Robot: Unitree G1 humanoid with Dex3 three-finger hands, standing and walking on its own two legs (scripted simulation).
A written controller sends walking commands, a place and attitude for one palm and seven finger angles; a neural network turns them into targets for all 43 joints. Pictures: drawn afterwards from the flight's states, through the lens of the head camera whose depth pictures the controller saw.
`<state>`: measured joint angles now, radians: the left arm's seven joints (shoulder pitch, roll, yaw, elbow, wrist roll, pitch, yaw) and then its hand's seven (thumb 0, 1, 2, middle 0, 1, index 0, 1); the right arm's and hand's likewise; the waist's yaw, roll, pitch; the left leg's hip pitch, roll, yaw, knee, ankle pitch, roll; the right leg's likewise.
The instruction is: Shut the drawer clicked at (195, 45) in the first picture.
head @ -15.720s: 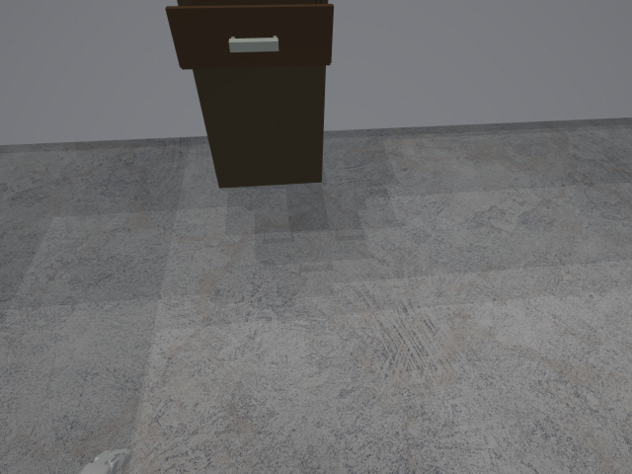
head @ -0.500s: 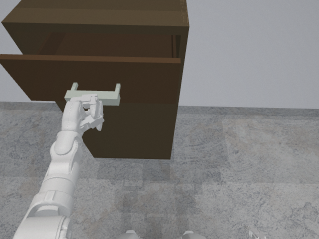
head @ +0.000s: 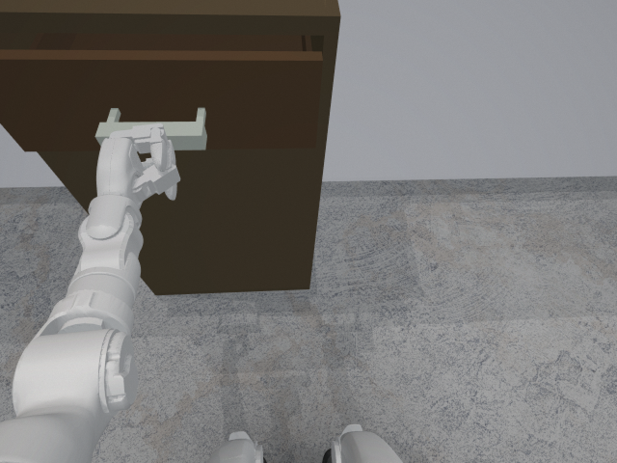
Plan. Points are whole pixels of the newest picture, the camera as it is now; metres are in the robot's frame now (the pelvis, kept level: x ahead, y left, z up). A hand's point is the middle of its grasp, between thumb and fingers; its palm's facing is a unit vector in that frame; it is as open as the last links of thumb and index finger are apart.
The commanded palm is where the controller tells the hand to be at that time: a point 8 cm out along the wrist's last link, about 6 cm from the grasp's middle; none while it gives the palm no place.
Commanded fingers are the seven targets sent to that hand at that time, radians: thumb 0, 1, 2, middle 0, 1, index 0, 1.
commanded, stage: push the drawer shut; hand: left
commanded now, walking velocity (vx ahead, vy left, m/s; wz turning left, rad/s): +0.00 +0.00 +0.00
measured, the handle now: (156, 125) +0.56 +0.18 +0.08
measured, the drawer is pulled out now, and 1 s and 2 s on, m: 0.05 0.00 0.00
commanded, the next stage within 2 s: pull the fist back off the drawer in 1.02 s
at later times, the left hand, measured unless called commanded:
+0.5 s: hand (173, 140) +0.53 +0.15 +0.08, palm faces +0.00 -1.00 -0.03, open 2.9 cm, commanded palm +0.52 +0.20 +0.08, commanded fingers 0.00 0.90 0.90 -1.40 -1.60 -1.40 -1.60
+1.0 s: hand (167, 137) +0.53 +0.16 +0.08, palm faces +0.01 -1.00 -0.05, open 3.0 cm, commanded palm +0.57 +0.20 +0.08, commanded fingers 0.00 0.90 0.90 -1.40 -1.60 -1.40 -1.60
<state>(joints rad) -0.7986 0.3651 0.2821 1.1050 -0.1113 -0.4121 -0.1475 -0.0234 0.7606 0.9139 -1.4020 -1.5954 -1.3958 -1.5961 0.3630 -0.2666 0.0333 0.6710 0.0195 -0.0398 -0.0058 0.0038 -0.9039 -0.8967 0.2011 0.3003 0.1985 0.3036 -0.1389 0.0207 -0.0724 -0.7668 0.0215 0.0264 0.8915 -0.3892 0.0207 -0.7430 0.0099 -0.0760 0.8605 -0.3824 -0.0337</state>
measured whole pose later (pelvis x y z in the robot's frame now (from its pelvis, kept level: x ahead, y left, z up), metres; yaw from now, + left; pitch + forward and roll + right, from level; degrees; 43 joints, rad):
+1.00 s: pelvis -0.01 +0.01 -0.01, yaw +0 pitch +21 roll -4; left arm -1.09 0.51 0.28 1.32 -0.05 -0.38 -0.10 -0.03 0.57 0.94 -1.40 -1.60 -1.40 -1.60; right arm 0.43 -0.28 0.06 0.69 -0.02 -0.06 -0.01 0.00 -0.90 -0.90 0.20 0.30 0.20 0.30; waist -0.23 0.03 -0.08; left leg -0.96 0.02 -0.01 0.98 -0.39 0.04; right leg -0.90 0.01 -0.11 0.89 -0.36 -0.02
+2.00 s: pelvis +0.02 +0.01 +0.00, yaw -2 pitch +19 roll -2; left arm -0.85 0.40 0.37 1.10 -0.07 -0.39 -0.12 -0.01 0.75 0.87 -1.40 -1.60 -1.40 -1.60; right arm 0.40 -0.26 0.03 0.60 0.00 0.06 0.03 0.00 -0.90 -0.90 0.20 0.30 0.20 0.30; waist -0.17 0.03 -0.11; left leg -0.82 0.04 0.04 0.92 -0.43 0.03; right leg -0.79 0.03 -0.06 0.86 -0.40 -0.03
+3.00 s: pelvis +0.04 +0.00 +0.05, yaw +0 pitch -3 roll +0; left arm 0.40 0.32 0.23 -0.33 -0.08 -0.08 0.08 0.01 0.89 0.90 -1.40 -1.59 -1.40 -1.60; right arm 0.20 -0.23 0.04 0.61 0.01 -0.03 -0.05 0.01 -0.90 -0.90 0.20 0.30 0.20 0.30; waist 0.04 0.07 0.01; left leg -0.10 0.00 0.04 0.42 -0.27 0.02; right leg -0.08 0.02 -0.05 0.40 -0.26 -0.03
